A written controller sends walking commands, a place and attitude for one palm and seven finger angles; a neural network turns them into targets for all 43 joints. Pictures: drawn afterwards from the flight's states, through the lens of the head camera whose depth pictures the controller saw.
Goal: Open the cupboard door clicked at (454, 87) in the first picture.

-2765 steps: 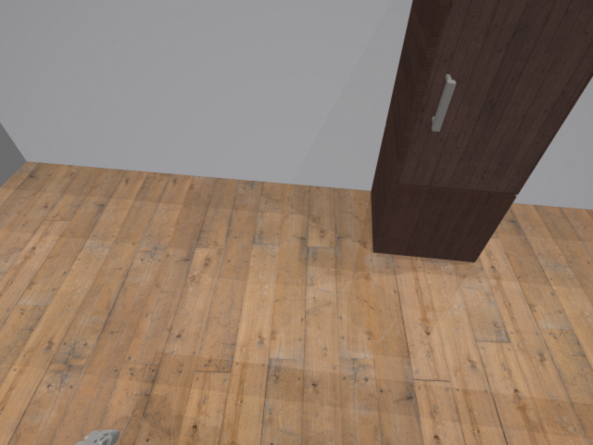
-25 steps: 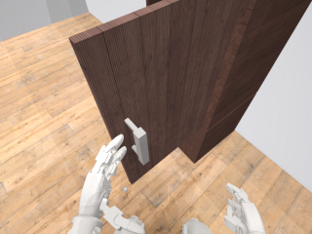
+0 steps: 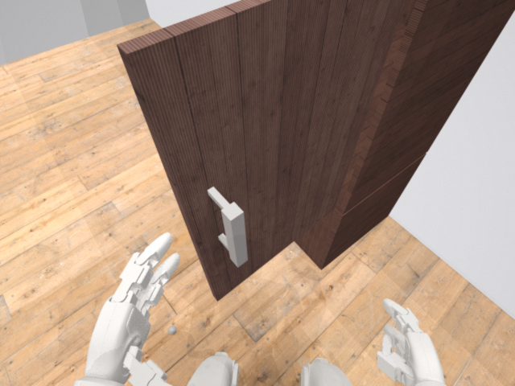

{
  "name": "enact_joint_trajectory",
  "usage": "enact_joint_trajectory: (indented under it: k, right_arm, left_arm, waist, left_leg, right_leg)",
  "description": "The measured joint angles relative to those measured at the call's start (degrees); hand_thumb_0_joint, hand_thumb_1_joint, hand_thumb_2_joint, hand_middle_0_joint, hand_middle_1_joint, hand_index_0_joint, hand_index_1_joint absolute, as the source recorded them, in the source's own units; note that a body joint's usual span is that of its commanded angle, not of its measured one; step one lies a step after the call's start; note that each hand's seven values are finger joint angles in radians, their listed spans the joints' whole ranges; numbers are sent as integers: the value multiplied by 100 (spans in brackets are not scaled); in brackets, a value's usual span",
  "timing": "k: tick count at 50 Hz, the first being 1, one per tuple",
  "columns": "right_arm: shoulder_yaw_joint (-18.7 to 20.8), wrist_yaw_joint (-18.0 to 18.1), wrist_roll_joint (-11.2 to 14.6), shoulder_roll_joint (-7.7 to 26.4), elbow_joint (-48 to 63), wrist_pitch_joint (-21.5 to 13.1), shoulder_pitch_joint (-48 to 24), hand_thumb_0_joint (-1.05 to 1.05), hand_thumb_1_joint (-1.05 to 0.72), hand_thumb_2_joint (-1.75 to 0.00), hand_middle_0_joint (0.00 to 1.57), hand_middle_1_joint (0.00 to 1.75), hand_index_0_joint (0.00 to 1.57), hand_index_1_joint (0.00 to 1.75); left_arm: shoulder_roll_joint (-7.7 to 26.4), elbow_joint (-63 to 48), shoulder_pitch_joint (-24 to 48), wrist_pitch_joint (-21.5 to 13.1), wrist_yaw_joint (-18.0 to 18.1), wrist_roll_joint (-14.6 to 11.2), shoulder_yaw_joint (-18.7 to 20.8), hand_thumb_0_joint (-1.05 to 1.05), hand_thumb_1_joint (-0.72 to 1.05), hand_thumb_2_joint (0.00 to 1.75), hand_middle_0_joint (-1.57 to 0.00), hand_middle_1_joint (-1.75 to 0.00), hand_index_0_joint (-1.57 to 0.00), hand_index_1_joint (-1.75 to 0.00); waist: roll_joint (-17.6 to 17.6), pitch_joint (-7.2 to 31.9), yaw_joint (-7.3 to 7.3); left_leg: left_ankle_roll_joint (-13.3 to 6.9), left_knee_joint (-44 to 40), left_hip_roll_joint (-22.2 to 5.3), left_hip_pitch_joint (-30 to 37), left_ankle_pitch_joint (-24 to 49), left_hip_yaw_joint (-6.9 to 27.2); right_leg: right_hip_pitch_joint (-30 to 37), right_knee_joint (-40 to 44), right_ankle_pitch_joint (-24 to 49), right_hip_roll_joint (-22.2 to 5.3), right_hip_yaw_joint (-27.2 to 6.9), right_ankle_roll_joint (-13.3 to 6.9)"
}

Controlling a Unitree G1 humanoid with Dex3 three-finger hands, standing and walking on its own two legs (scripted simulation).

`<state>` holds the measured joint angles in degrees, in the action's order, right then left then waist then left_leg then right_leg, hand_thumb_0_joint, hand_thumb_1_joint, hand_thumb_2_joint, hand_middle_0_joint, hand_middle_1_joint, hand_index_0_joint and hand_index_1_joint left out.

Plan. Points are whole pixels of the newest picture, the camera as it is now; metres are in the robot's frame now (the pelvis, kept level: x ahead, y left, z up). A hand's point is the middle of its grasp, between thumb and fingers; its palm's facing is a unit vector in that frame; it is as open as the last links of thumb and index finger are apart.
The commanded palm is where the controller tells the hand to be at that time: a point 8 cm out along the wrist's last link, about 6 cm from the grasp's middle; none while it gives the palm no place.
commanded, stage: draw the hand back to the body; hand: left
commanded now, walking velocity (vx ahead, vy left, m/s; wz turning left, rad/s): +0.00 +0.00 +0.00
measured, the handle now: (227, 229) +0.33 +0.07 +0.07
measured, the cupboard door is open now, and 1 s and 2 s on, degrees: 92 92 92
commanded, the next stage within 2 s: step back with the hand held close in 1.58 s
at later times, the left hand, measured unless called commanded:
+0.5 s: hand (106, 311) +0.19 +0.17 +0.14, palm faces -0.04 -1.00 -0.07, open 16.2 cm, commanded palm +0.15 +0.24 +0.16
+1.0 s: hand out of the picture +0.22 +0.26 +0.22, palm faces +0.34 -0.85 -0.40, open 11.5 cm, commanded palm +0.17 +0.30 +0.24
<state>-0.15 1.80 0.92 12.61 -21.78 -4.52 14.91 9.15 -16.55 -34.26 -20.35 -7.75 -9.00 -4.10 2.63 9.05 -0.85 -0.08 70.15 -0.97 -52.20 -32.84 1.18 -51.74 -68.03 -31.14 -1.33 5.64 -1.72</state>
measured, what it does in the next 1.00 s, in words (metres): rises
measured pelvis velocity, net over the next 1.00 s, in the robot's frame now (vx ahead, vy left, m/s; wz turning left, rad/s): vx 0.03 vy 0.03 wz -0.02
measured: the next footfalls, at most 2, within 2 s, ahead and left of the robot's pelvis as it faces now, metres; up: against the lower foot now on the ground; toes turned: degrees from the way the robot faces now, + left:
none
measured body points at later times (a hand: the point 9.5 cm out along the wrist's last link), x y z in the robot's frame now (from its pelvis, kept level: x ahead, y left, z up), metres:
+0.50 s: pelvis +0.01 +0.01 +0.04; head +0.03 +0.00 +0.49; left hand +0.18 +0.23 +0.15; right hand +0.20 -0.22 -0.02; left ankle +0.01 +0.12 -0.64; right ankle +0.02 -0.11 -0.64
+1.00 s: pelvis +0.03 +0.03 +0.09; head +0.02 +0.01 +0.54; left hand +0.19 +0.30 +0.24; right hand +0.21 -0.19 +0.01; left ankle +0.01 +0.12 -0.64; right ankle +0.02 -0.11 -0.64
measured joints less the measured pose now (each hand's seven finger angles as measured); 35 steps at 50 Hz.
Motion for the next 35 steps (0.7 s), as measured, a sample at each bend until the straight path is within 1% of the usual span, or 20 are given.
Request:
enact_joint_trajectory:
  k: [4,7,11,14,19,26,27,28,30,32,35]
  right_arm:
    - [-6,20,10,-2,14,-3,11,1,-91,-90,20,30,21,30]
    - [-18,51,45,-36,8,52,41,1,-91,-90,20,30,21,30]
    - [-76,98,110,-61,-23,88,105,1,-91,-90,20,30,21,30]
    - [-126,133,134,-36,-42,41,166,1,-91,-90,20,30,21,30]
    - [-148,178,167,38,-90,-66,208,1,-91,-90,20,30,21,30]
    - [-136,204,214,94,-201,-233,179,1,-91,-90,20,30,21,30]
    - [-134,243,194,75,-221,-223,183,1,-91,-90,20,30,21,30]
    - [-139,295,167,52,-243,-193,181,1,-91,-90,20,30,21,30]
    - [-156,367,125,18,-276,-134,162,1,-91,-90,20,30,21,30]
    - [-177,409,97,-7,-323,-95,145,1,-91,-90,20,30,21,30]
    - [-229,451,65,-15,-420,-80,137,1,-91,-90,20,30,21,30]
  left_arm:
    - [52,-102,66,115,7,36,-36,-1,-50,30,-15,-30,-15,-30]
    - [170,-273,62,287,35,12,73,-1,-50,30,-16,-30,-15,-30]
    - [267,-406,-27,466,33,-151,361,-1,-50,30,-16,-30,-16,-30]
    - [310,-436,-91,550,-69,-290,532,-1,-50,30,-16,-30,-15,-30]
    - [411,-440,-147,674,-290,-472,734,-1,-50,30,-16,-30,-15,-30]
    - [543,-592,-147,894,-437,-635,987,-1,-47,31,-16,-30,-16,-30]
    - [628,-656,-134,1004,-277,-441,1003,-1,-46,32,-16,-30,-16,-30]
    - [723,-747,-148,1160,-26,-220,1004,-1,-44,32,-16,-30,-16,-30]
    - [810,-910,-236,1465,487,131,993,-1,-40,34,-16,-30,-16,-30]
    - [825,-998,-328,1696,874,361,985,-1,-34,36,-17,-30,-16,-30]
    - [835,-1004,-353,1894,1238,551,988,-1,-26,40,-17,-30,-17,-30]
  waist:
    - [0,-20,-6]
    - [8,-43,-14]
    - [53,-60,9]
    - [75,-49,23]
    - [83,-63,27]
    - [93,-103,-14]
    - [68,-101,-63]
    - [47,-102,-101]
    - [58,-133,-112]
    - [80,-177,-119]
    - [100,-274,-146]
  left_leg:
    - [-10,15,-3,13,4,-4]
    - [-16,-93,-12,174,35,-17]
    - [-23,-387,-16,515,135,-15]
    - [-31,-612,-14,741,218,-6]
    - [-48,-887,-14,1066,300,2]
    - [-79,-1187,-8,1496,364,-5]
    - [-82,-1256,-11,1580,379,-33]
    - [-86,-1352,-14,1686,404,-64]
    - [-95,-1577,-8,1923,480,-96]
    - [-113,-1816,3,2163,567,-126]
    - [-139,-2162,34,2511,700,-153]
  right_leg:
    - [15,-3,13,4,-5,6]
    - [172,110,54,18,-18,11]
    - [527,428,164,35,-15,30]
    - [769,678,254,43,-5,46]
    - [1119,997,359,56,4,70]
    - [1573,1348,454,66,-3,108]
    - [1641,1407,473,71,-29,111]
    - [1728,1488,501,76,-60,115]
    - [1954,1705,583,77,-91,139]
    - [2187,1944,675,75,-118,155]
    - [2532,2284,808,58,-143,181]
